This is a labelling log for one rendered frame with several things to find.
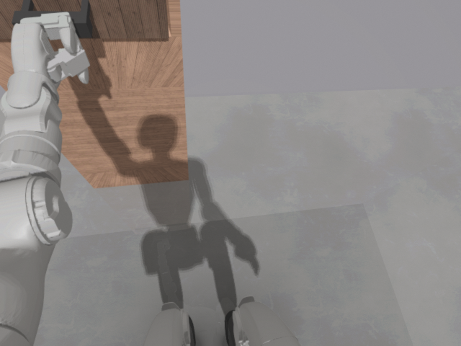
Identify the left robot forearm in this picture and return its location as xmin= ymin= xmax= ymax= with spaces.
xmin=0 ymin=71 xmax=62 ymax=188

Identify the robot thigh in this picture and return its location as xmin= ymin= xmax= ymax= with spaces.
xmin=143 ymin=309 xmax=191 ymax=346
xmin=233 ymin=301 xmax=301 ymax=346

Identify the left robot hand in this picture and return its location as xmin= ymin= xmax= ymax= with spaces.
xmin=11 ymin=12 xmax=90 ymax=90

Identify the robot right thigh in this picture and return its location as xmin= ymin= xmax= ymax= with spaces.
xmin=233 ymin=301 xmax=301 ymax=346

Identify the robot left thigh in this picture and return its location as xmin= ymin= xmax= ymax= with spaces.
xmin=143 ymin=309 xmax=191 ymax=346

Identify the drawer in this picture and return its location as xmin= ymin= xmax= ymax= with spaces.
xmin=0 ymin=0 xmax=169 ymax=39

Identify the handle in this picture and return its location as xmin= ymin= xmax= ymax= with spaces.
xmin=12 ymin=0 xmax=93 ymax=37

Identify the robot left upper arm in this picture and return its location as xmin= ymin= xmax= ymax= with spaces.
xmin=0 ymin=176 xmax=73 ymax=346

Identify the cabinet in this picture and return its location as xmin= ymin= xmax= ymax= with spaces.
xmin=0 ymin=0 xmax=189 ymax=188

